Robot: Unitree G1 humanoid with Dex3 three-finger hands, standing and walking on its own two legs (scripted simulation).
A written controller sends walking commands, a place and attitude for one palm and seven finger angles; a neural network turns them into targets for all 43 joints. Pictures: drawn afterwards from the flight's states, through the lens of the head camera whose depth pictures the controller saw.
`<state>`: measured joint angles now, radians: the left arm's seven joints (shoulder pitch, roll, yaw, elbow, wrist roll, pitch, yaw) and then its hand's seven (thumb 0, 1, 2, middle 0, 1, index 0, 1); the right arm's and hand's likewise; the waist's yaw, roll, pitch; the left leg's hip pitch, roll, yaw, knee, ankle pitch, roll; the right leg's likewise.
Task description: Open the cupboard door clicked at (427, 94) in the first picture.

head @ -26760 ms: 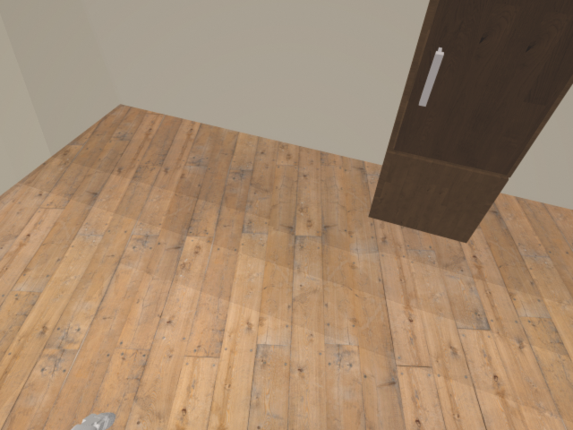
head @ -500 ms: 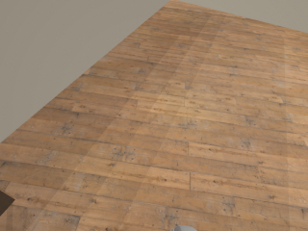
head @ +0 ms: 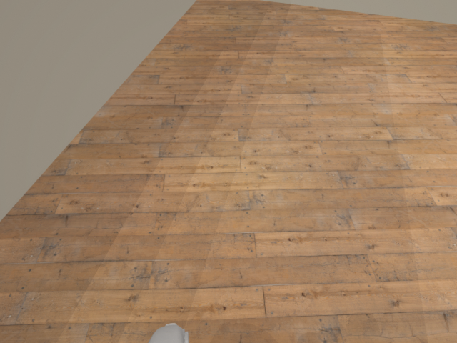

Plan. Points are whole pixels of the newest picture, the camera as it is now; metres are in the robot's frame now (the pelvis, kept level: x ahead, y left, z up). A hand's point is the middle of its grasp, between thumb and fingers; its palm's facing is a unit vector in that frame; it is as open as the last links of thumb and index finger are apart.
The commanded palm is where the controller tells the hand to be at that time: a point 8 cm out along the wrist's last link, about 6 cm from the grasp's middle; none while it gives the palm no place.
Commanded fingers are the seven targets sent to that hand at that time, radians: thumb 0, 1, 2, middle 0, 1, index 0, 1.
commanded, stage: walk to a spot facing it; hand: left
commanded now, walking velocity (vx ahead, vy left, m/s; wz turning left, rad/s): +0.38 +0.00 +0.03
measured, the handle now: out of the picture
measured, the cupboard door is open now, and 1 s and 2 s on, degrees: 48 48 48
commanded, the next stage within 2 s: turn to face it in 0.54 s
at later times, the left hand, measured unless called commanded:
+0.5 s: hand (141, 281) +0.27 +0.20 -0.17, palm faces +0.03 -0.98 -0.18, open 7.3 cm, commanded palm none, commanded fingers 0.00 0.90 0.90 -0.20 -0.30 -0.20 -0.30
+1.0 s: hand (175, 222) +0.43 +0.15 -0.20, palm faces +0.16 -0.97 -0.16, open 7.3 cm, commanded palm none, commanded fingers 0.00 0.90 0.90 -0.20 -0.30 -0.20 -0.30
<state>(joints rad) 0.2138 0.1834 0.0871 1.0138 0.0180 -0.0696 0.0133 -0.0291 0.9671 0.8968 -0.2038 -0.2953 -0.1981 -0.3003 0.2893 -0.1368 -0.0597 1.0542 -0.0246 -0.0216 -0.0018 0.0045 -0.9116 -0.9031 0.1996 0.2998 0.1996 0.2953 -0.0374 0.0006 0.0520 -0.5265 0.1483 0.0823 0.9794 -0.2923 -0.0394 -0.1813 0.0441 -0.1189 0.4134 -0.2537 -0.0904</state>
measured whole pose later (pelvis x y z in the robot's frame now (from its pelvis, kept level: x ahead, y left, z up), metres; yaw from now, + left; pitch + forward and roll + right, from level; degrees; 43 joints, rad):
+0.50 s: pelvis +0.23 +0.02 +0.00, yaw -2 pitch +0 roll +1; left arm 0.25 0.17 0.07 1.03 0.04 -0.01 -0.03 0.01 0.93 0.90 -0.20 -0.29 -0.19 -0.30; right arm 0.29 -0.17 -0.05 1.06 -0.03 -0.06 -0.01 -0.01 -0.95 -0.90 0.20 0.30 0.21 0.30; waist 0.03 -0.01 0.05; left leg -0.17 0.05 0.17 0.41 -0.23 0.01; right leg -0.52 -0.11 -0.06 0.87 -0.24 -0.01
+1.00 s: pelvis +0.42 -0.02 -0.02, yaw +6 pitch +0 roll -1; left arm 0.26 0.16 0.06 1.03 0.01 -0.01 0.02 0.01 0.94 0.90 -0.20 -0.30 -0.20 -0.30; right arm 0.21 -0.19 -0.05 1.00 -0.02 0.00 0.01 0.01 -0.94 -0.90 0.20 0.30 0.20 0.30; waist -0.01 -0.02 0.07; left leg -0.42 0.06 0.12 0.61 -0.15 0.04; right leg -0.19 -0.08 -0.26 0.70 -0.47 0.01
